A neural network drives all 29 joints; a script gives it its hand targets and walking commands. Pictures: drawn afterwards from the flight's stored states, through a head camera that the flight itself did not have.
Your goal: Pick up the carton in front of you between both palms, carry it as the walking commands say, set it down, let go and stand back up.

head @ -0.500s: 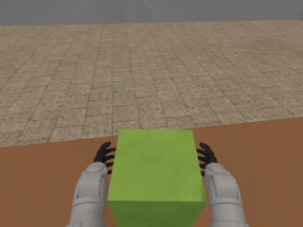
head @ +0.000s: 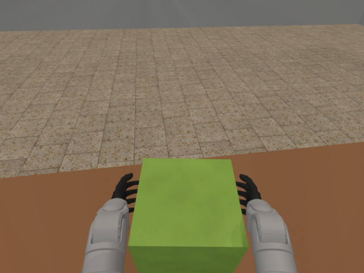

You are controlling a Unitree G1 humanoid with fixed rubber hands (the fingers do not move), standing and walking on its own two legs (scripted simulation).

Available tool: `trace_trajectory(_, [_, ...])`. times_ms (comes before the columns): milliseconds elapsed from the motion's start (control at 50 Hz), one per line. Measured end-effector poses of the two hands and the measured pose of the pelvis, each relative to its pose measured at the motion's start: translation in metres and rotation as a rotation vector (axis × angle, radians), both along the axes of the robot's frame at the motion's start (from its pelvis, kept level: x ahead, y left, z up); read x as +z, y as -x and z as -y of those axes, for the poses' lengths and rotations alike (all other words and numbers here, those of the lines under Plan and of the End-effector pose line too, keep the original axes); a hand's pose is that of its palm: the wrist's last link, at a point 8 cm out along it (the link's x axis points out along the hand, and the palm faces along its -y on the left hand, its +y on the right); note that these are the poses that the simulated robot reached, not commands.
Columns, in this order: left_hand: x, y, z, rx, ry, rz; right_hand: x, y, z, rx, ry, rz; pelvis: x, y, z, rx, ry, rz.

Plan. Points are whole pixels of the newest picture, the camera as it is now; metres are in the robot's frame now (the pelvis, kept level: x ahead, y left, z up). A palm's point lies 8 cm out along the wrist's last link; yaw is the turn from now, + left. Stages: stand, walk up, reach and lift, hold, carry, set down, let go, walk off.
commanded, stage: hold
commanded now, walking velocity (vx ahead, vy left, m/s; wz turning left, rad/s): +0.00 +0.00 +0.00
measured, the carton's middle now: (185, 223) +0.28 +0.00 -0.03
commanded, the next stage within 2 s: carry in 0.46 s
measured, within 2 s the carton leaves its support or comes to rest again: neither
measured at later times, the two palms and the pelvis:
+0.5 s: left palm (119, 205) +0.28 +0.15 +0.04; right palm (253, 206) +0.28 -0.15 +0.04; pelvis +0.00 +0.00 +0.00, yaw +0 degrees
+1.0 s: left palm (124, 155) +0.41 +0.16 +0.07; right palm (237, 154) +0.42 -0.14 +0.07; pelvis +0.15 +0.01 -0.01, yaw +2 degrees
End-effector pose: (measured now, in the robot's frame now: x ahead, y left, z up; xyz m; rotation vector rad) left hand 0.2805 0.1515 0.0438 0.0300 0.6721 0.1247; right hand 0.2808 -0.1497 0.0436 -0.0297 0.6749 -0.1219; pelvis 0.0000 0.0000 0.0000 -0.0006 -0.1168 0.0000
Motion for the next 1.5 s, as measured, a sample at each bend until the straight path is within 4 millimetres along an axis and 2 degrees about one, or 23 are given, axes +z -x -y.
trace_trajectory(440, [0.0,0.002,0.0,0.005,0.004,0.002,0.0,0.002,0.0,-0.006,-0.005,0.002,-0.001,0.005,-0.001,0.002,-0.001,0.0])
trace_trajectory(500, [0.0,0.0,0.0,0.007,0.005,0.007,0.0,0.001,0.0,-0.007,-0.006,0.007,-0.003,0.005,-0.001,0.003,0.0,-0.042])
trace_trajectory(600, [0.007,-0.009,-0.001,0.016,0.012,0.034,0.007,-0.01,-0.002,-0.012,-0.012,0.034,-0.006,-0.005,-0.002,0.011,0.004,-0.113])
trace_trajectory(680, [0.015,-0.023,-0.008,0.034,0.026,0.057,0.016,-0.028,-0.008,-0.01,-0.02,0.058,-0.012,-0.023,-0.008,0.019,0.004,-0.147])
trace_trajectory(780, [0.022,-0.052,-0.02,0.035,0.023,0.026,0.023,-0.055,-0.021,-0.024,-0.035,0.027,-0.015,-0.057,-0.017,-0.017,-0.005,-0.186])
trace_trajectory(880, [0.027,-0.093,-0.012,0.031,0.054,-0.012,0.024,-0.085,-0.013,-0.062,-0.045,-0.011,-0.014,-0.096,-0.012,-0.012,0.029,-0.203])
trace_trajectory(960, [0.026,-0.12,-0.008,0.052,0.068,-0.029,0.027,-0.118,-0.009,-0.071,-0.069,-0.028,-0.011,-0.134,-0.01,0.033,0.019,-0.224])
trace_trajectory(1060, [0.028,-0.16,-0.026,0.096,0.069,-0.068,0.031,-0.173,-0.027,-0.031,-0.067,-0.069,-0.004,-0.184,-0.019,0.032,-0.017,-0.23])
trace_trajectory(1160, [0.026,-0.225,-0.05,0.11,0.087,-0.007,0.031,-0.239,-0.052,-0.02,-0.061,-0.009,-0.021,-0.245,-0.04,0.003,-0.026,-0.194])
trace_trajectory(1220, [0.026,-0.267,-0.056,0.09,0.086,-0.028,0.027,-0.272,-0.057,-0.04,-0.057,-0.028,-0.02,-0.278,-0.051,-0.024,-0.024,-0.197])
trace_trajectory(1360, [0.034,-0.356,-0.046,0.012,0.08,-0.079,0.035,-0.338,-0.047,-0.123,-0.059,-0.075,0.001,-0.356,-0.061,-0.029,0.02,-0.216])
trace_trajectory(1440, [0.038,-0.408,-0.04,0.001,0.079,-0.043,0.043,-0.39,-0.042,-0.127,-0.057,-0.04,0.001,-0.409,-0.056,-0.02,0.028,-0.214])
trace_trajectory(1500, [0.034,-0.447,-0.037,0.014,0.072,-0.029,0.038,-0.435,-0.038,-0.107,-0.059,-0.026,-0.005,-0.454,-0.048,-0.017,0.026,-0.207])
